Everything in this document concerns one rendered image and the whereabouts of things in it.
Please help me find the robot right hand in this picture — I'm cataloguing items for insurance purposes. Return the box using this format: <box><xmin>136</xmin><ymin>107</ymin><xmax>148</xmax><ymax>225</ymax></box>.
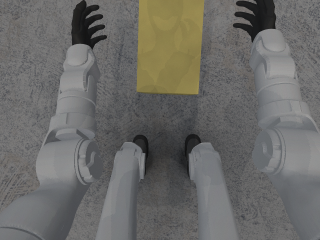
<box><xmin>233</xmin><ymin>0</ymin><xmax>276</xmax><ymax>42</ymax></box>

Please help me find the robot left hand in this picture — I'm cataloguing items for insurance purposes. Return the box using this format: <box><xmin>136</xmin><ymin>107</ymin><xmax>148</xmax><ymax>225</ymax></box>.
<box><xmin>71</xmin><ymin>0</ymin><xmax>107</xmax><ymax>49</ymax></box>

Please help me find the left robot forearm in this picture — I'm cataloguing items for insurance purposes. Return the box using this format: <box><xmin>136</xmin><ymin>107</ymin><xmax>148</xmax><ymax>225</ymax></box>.
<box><xmin>35</xmin><ymin>44</ymin><xmax>101</xmax><ymax>178</ymax></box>

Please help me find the robot left foot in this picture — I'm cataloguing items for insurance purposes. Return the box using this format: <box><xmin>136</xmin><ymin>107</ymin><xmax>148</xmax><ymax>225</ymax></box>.
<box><xmin>133</xmin><ymin>135</ymin><xmax>149</xmax><ymax>180</ymax></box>

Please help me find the left robot upper arm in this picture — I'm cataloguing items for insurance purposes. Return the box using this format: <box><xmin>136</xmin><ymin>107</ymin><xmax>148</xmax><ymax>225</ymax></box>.
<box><xmin>0</xmin><ymin>138</ymin><xmax>104</xmax><ymax>240</ymax></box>

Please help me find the right robot upper arm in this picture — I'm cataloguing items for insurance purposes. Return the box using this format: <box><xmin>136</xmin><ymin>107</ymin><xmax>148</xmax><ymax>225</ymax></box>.
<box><xmin>252</xmin><ymin>127</ymin><xmax>320</xmax><ymax>240</ymax></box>

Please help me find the robot foot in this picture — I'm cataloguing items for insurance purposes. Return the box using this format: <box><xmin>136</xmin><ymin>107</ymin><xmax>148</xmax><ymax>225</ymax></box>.
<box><xmin>185</xmin><ymin>134</ymin><xmax>201</xmax><ymax>178</ymax></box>
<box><xmin>133</xmin><ymin>135</ymin><xmax>149</xmax><ymax>180</ymax></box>

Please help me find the robot right foot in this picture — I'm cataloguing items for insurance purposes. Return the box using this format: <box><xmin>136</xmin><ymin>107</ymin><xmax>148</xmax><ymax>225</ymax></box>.
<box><xmin>185</xmin><ymin>134</ymin><xmax>201</xmax><ymax>178</ymax></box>

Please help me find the right robot forearm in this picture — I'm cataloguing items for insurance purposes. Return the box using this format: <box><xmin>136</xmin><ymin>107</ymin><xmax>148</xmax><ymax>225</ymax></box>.
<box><xmin>249</xmin><ymin>29</ymin><xmax>320</xmax><ymax>134</ymax></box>

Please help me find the carton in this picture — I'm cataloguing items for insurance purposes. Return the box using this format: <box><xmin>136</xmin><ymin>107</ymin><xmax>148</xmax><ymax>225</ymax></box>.
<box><xmin>136</xmin><ymin>0</ymin><xmax>205</xmax><ymax>96</ymax></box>

